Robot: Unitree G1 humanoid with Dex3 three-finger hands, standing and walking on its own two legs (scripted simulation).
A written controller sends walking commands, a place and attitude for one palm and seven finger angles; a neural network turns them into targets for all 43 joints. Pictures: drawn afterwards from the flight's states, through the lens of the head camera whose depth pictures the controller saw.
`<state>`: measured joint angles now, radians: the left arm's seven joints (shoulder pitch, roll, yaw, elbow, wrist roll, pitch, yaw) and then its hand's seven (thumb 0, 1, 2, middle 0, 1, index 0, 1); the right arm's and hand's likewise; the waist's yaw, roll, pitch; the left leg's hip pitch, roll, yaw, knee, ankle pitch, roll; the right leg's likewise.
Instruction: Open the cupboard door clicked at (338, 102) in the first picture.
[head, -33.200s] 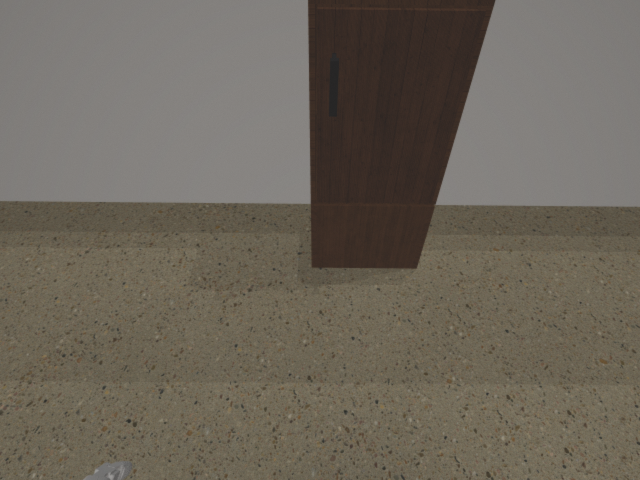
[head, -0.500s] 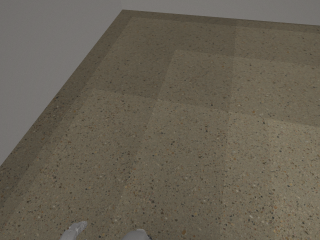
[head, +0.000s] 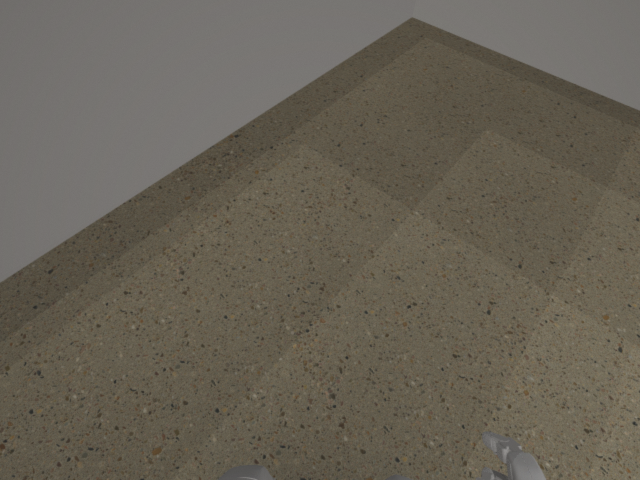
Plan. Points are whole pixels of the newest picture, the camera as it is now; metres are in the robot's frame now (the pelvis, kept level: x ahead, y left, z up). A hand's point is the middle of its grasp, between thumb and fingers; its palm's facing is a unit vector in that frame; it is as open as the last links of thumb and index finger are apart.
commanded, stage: turn to face it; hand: left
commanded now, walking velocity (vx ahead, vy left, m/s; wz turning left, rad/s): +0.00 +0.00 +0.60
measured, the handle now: out of the picture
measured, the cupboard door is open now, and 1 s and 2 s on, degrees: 44 44 44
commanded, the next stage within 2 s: none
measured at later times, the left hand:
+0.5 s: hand out of the picture +0.07 +0.17 -0.13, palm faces +0.23 -0.93 -0.30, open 7.4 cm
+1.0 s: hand out of the picture -0.08 +0.19 -0.17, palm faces +0.59 -0.77 -0.25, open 7.4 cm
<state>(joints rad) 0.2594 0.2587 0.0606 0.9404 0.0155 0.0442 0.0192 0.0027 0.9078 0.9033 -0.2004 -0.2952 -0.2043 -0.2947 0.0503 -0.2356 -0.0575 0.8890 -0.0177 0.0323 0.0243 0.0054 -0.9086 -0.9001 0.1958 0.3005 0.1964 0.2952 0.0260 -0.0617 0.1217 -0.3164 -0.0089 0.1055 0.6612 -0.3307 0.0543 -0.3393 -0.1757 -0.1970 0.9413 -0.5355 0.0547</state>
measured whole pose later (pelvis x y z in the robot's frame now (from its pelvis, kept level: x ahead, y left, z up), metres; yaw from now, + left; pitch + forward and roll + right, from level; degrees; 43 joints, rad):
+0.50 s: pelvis +0.01 -0.05 +0.01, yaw +16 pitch +2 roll +1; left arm 0.14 0.18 0.03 0.87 0.01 0.00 0.03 0.00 0.91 0.90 -0.20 -0.29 -0.20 -0.29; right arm 0.20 -0.26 -0.09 0.96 -0.02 0.07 0.01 0.01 -0.91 -0.90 0.20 0.30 0.20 0.30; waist -0.04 0.07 0.11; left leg -0.50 -0.05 -0.07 1.00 -0.47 -0.04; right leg -0.26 -0.04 -0.09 0.58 -0.35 -0.02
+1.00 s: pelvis +0.00 -0.01 +0.01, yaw +35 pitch +0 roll -1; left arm 0.21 0.27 0.07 0.94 0.02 0.07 0.02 0.01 0.91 0.90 -0.20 -0.29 -0.20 -0.29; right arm 0.08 -0.24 -0.05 0.89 -0.02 0.02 0.00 0.00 -0.91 -0.90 0.20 0.30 0.20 0.30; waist 0.02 -0.05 0.12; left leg -0.31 -0.02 0.07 0.62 -0.31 0.07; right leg -0.45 -0.13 -0.07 1.16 -0.50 0.08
